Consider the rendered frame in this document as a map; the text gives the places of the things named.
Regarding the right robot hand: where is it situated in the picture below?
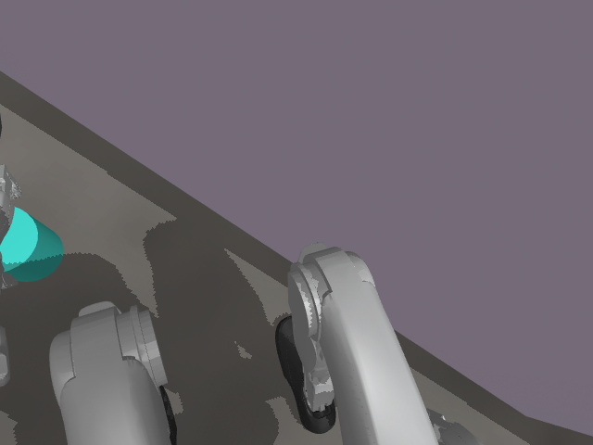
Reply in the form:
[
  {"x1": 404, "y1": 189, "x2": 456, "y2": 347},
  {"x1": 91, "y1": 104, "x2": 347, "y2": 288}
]
[{"x1": 426, "y1": 408, "x2": 485, "y2": 445}]

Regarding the left robot hand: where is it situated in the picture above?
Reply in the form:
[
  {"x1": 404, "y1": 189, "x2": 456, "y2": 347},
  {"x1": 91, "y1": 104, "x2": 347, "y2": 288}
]
[{"x1": 0, "y1": 164, "x2": 21, "y2": 290}]

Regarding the right robot foot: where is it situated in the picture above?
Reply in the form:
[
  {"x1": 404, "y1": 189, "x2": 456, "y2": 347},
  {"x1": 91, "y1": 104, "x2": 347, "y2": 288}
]
[{"x1": 275, "y1": 316, "x2": 336, "y2": 434}]

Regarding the left robot foot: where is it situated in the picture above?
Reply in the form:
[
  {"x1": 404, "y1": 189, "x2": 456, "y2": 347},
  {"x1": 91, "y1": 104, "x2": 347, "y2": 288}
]
[{"x1": 159, "y1": 386, "x2": 177, "y2": 445}]

